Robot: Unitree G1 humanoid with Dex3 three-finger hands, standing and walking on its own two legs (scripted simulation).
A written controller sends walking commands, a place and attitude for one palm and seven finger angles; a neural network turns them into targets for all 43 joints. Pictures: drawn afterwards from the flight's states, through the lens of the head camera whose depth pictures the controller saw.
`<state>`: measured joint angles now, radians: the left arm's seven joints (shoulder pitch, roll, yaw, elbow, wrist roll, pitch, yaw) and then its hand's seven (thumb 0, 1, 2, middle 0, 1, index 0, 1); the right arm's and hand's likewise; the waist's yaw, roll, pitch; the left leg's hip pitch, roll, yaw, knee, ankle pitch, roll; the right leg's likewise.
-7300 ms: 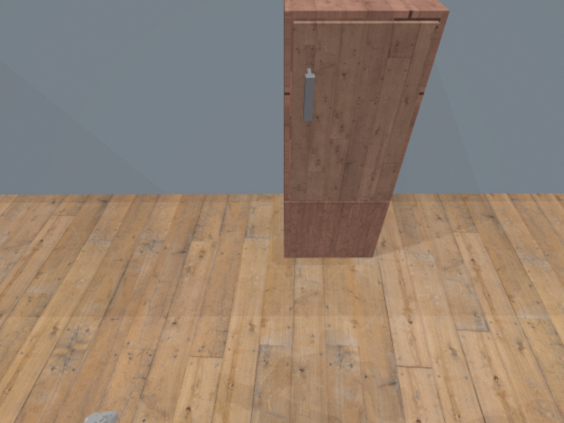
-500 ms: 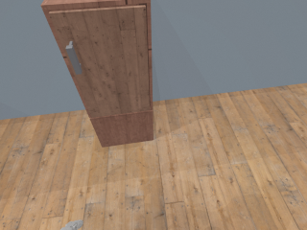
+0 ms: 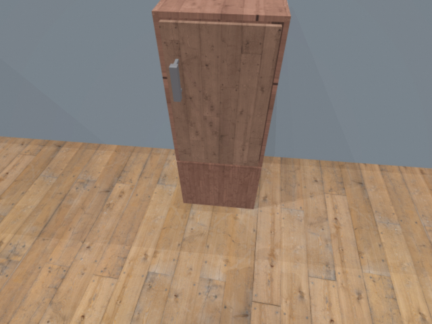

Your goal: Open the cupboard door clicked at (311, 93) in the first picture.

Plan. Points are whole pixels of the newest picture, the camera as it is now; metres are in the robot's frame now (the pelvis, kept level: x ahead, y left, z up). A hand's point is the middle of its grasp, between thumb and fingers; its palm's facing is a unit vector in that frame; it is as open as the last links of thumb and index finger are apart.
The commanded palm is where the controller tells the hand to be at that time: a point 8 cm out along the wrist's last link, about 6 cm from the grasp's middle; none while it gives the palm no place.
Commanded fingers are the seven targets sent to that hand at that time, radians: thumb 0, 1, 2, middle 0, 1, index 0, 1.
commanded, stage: take the last steps up to it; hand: left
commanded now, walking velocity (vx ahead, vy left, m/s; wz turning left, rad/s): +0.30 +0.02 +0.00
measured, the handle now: (177, 80) +0.81 +0.23 +0.03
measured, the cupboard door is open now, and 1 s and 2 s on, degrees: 0 0 0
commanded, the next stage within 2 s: come to a stop and stand still in 0.58 s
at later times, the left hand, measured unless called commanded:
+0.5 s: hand (144, 278) +0.24 +0.21 -0.18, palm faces -0.04 -0.98 -0.19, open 7.4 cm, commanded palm none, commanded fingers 0.00 0.90 0.90 -0.20 -0.30 -0.20 -0.30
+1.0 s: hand (162, 244) +0.33 +0.19 -0.18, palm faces +0.02 -0.97 -0.23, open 7.3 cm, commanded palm none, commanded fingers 0.00 0.90 0.90 -0.20 -0.30 -0.20 -0.30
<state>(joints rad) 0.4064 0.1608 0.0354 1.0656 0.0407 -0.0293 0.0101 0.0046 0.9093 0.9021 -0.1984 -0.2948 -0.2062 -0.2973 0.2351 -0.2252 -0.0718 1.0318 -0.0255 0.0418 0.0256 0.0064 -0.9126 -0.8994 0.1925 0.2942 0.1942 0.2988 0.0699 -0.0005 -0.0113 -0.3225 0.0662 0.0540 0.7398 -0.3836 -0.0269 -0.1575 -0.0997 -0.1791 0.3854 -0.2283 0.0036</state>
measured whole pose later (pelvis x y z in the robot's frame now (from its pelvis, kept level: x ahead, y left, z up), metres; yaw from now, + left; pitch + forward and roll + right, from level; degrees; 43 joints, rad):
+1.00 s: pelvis +0.29 +0.01 -0.01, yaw -3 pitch +0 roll +0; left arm 0.21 0.14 0.04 1.02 0.03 0.01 0.03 0.00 0.92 0.90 -0.20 -0.29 -0.21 -0.30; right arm 0.13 -0.19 -0.06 1.01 -0.01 0.04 -0.03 0.00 -0.93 -0.90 0.19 0.29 0.20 0.30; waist 0.04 0.02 0.08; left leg -0.42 0.02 0.02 0.81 -0.39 -0.04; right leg -0.26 -0.02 -0.12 0.52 -0.26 -0.05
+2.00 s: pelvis +0.19 -0.05 -0.01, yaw -4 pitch -2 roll +0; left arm 0.30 0.11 0.00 1.15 0.00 0.01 0.03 0.01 0.92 0.90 -0.20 -0.29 -0.20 -0.30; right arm 0.29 -0.12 -0.01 1.17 -0.01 0.01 -0.04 0.00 -0.91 -0.90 0.20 0.29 0.20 0.30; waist 0.01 0.02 0.03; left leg -0.17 0.07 0.01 0.42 -0.22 -0.06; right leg -0.16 0.03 -0.07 0.43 -0.25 -0.05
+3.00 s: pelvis +0.21 +0.00 -0.02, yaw -3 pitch +2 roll +1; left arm 0.46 0.18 0.07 0.21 -0.11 -0.02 0.13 0.03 0.90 0.88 -0.20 -0.32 -0.21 -0.32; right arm 0.35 -0.21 -0.02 0.90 0.03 -0.24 -0.07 0.02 -0.93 -0.90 0.20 0.30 0.20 0.30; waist -0.01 0.00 -0.04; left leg -0.28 -0.03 0.03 0.56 -0.32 0.03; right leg -0.29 -0.06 -0.04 0.59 -0.34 0.02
